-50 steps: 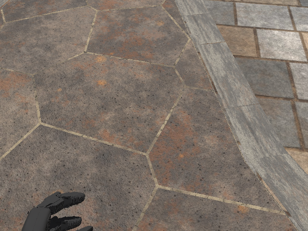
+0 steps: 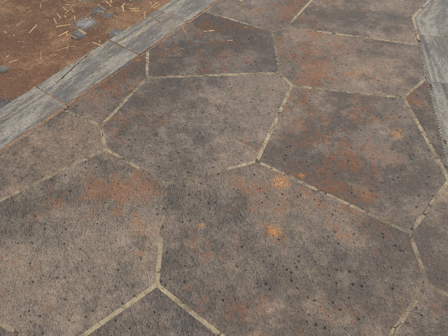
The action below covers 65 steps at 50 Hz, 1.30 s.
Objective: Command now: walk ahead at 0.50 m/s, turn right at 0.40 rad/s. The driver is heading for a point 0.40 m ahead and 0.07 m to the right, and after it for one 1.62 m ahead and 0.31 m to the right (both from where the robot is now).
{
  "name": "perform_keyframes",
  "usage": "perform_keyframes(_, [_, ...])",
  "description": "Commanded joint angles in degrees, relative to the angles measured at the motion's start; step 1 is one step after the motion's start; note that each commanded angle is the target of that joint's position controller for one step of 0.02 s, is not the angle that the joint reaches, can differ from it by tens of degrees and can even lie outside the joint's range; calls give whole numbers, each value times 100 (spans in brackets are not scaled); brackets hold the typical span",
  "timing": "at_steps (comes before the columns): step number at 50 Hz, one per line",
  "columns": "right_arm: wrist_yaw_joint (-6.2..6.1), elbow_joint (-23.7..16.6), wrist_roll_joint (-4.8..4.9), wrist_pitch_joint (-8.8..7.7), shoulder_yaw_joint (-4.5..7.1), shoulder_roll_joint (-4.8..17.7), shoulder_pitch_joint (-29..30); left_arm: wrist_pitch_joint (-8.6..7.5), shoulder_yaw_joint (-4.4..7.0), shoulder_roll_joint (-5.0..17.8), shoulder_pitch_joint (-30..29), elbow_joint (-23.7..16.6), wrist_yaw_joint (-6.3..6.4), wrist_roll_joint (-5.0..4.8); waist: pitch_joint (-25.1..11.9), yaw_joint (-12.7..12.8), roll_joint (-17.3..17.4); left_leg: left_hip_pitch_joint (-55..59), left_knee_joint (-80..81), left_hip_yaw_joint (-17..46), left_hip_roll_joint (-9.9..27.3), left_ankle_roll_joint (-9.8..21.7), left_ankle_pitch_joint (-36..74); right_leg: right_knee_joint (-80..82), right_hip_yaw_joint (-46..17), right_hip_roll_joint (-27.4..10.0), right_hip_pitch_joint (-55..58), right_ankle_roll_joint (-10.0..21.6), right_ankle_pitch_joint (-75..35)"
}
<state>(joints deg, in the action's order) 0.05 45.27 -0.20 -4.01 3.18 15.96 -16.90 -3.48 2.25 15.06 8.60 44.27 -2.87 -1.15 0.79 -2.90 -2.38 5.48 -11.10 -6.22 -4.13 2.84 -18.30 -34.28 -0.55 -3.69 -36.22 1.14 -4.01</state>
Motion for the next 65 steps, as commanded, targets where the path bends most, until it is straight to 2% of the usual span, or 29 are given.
perform_keyframes(1, [-99,-154,56,88,289,1027,-60,-111,122,518,-657,-696,-112,16,262,-23,606,314,-514,166,1901,566,4498,154,282,199,-251,276,780])
perform_keyframes(3, [-184,-207,59,189,316,1161,62,-64,298,848,180,-584,-90,29,-386,466,774,238,-1870,-59,1765,367,6315,110,622,643,996,535,1225])
perform_keyframes(4, [-227,-247,63,209,277,1103,119,-47,463,1153,1056,-404,-22,15,-861,947,588,-468,-3152,-231,1532,150,5963,399,440,733,2419,771,882])
perform_keyframes(5, [-211,-468,-67,106,125,695,-283,2,651,1785,1819,-331,91,22,-1644,982,-465,-2560,-5323,-284,959,-199,3447,359,-1757,-613,4671,1556,968])
perform_keyframes(6, [-95,-527,-122,-91,-39,316,-403,-33,574,1673,1683,-411,90,-68,-2258,708,-1105,-4330,-6843,676,-176,-431,-1381,1293,-4554,-1531,5920,2376,1710])
perform_keyframes(7, [34,-619,107,-292,59,760,95,-37,459,1299,1668,-430,100,-30,-1995,1014,-617,-4994,-7089,1402,243,-263,-1214,1599,-4206,-1426,5834,2098,2242])
perform_keyframes(8, [82,-776,240,-398,47,830,519,-44,409,1104,1420,-476,122,-3,-1276,964,-239,-5139,-6758,1290,517,-152,-743,1669,-3401,-1228,5100,1847,2150])
perform_keyframes(9, [64,-818,140,-442,43,780,682,-42,370,1015,1048,-537,124,9,-677,698,274,-4981,-6103,1203,747,-148,-391,1780,-2834,-1001,4149,1685,1634])
perform_keyframes(11, [22,-801,-41,-342,115,828,594,-35,285,808,597,-719,168,90,-318,343,107,-4302,-5438,1169,962,-282,-37,2041,-2290,-673,3062,1618,734])
perform_keyframes(14, [-18,-802,-84,-182,76,641,446,-45,334,971,530,-752,250,67,-190,191,3,-4042,-4669,969,950,-597,278,2205,-1757,-461,2327,1659,-74])
perform_keyframes(19, [0,-1043,-41,-203,-42,366,1497,41,394,1135,903,-597,372,-14,-86,623,-170,-3420,-2490,831,541,-785,2198,2041,-1297,12,1890,1195,453])
perform_keyframes(24, [101,-1146,66,-314,84,675,1738,137,400,1079,1184,-473,412,-50,-143,628,-338,-3180,-1701,1156,429,-567,1929,1362,-2149,-329,2680,1002,995])
perform_keyframes(27, [68,-904,17,-394,248,935,712,156,326,823,1027,-539,392,20,-571,56,-406,-1748,-1397,1063,571,-128,1572,300,-2116,-79,2640,696,573])
perform_keyframes(28, [31,-835,-94,-410,312,1201,-79,133,187,459,1141,-602,365,110,-1353,-229,182,-373,-1486,1933,1474,239,1200,-1195,-1649,260,2087,498,1235])
perform_keyframes(29, [68,-553,-139,-330,451,1689,-610,64,80,130,2011,-708,355,-56,-1928,117,2149,1317,-937,4661,2631,1259,-74,-3060,-896,1081,77,98,3521])
perform_keyframes(30, [115,-565,34,-312,354,1165,-609,41,153,685,1986,-529,371,-116,-1624,-46,1695,1220,-593,5357,2719,1260,-1420,-3817,-1087,685,-670,32,3647])
perform_keyframes(31, [101,-605,53,-289,256,815,-350,46,237,997,1317,-587,364,-92,-871,-207,1081,586,-531,4463,2447,1016,-1299,-4001,-1053,500,-859,18,3117])
perform_keyframes(32, [98,-638,-12,-251,208,732,-74,46,233,966,884,-689,377,-19,-497,-150,673,-33,-501,3725,2189,876,-578,-3899,-845,329,-744,6,2750])
perform_keyframes(34, [82,-569,-69,-233,126,549,157,1,235,802,576,-810,329,49,-89,60,720,-854,-289,2835,1804,832,645,-3314,-758,48,-446,14,2323])
perform_keyframes(42, [46,-218,133,-159,203,933,-90,-88,11,267,-288,-1027,204,103,58,-14,700,-1475,194,1646,1484,947,1891,-635,-152,-43,268,-187,963])
perform_keyframes(47, [6,2,214,-28,235,1056,-523,-207,84,487,-860,-1179,115,22,113,-90,757,-1319,-128,1862,1626,767,1718,376,-188,222,944,-182,517])
perform_keyframes(49, [-26,27,216,28,252,1104,-470,-249,165,642,-583,-1108,118,18,9,186,793,-1297,-480,1961,1654,606,1766,721,-165,265,1573,-43,643])
perform_keyframes(51, [-26,-27,135,22,137,787,-427,-257,376,1054,608,-822,219,110,-749,798,592,-1909,-2029,1597,1121,270,2044,806,-384,-76,3508,297,781])
perform_keyframes(52, [-37,-219,-61,-3,-27,300,-468,-206,481,1509,1559,-726,292,180,-1665,1092,-452,-2978,-3931,1138,597,-8,131,684,-1661,-1335,5013,612,749])
perform_keyframes(53, [-42,-325,177,-86,-69,146,-1154,-138,498,1660,1626,-628,238,215,-2053,743,-1902,-4557,-5356,1125,200,-159,-1694,1500,-3953,-2174,5717,1380,2296])
perform_keyframes(54, [-61,-210,285,-74,87,759,-848,-143,375,1109,1376,-648,217,130,-1323,837,-967,-5017,-5979,1409,550,-191,-1324,1763,-3708,-1932,5135,1246,3107])
perform_keyframes(55, [-49,-292,282,-52,150,898,-416,-158,288,834,1083,-644,216,83,-710,802,-667,-5139,-6002,1332,727,-168,-782,1832,-2811,-1711,4518,1054,2875])
perform_keyframes(57, [-54,-298,183,38,167,715,-191,-190,199,525,495,-607,179,150,-199,485,-381,-4763,-5659,1270,1035,-243,-78,2145,-1745,-1259,3515,928,1753])
perform_keyframes(65, [99,-661,149,208,70,266,482,-294,356,826,394,-208,292,178,160,362,-79,-4518,-4018,1104,1164,-384,1575,2695,163,-1078,3042,946,38])
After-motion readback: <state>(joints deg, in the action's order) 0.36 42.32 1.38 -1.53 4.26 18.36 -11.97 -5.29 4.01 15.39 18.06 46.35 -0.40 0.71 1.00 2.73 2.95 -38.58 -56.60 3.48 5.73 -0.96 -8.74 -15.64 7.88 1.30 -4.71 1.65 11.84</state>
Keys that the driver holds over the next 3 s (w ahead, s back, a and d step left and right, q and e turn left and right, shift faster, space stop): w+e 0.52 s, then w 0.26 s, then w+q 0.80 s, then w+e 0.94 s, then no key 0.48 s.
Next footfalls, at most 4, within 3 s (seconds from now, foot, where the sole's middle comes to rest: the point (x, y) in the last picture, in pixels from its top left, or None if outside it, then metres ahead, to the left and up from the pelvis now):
0.08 right None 0.23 -0.11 -0.77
0.56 left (211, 319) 0.54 0.04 -0.77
1.02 right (314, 273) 0.67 -0.29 -0.77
1.54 left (240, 193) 0.99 -0.08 -0.77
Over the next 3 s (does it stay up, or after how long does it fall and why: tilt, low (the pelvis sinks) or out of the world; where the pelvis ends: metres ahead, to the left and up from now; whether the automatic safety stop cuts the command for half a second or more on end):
stays up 1.54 -0.26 0.00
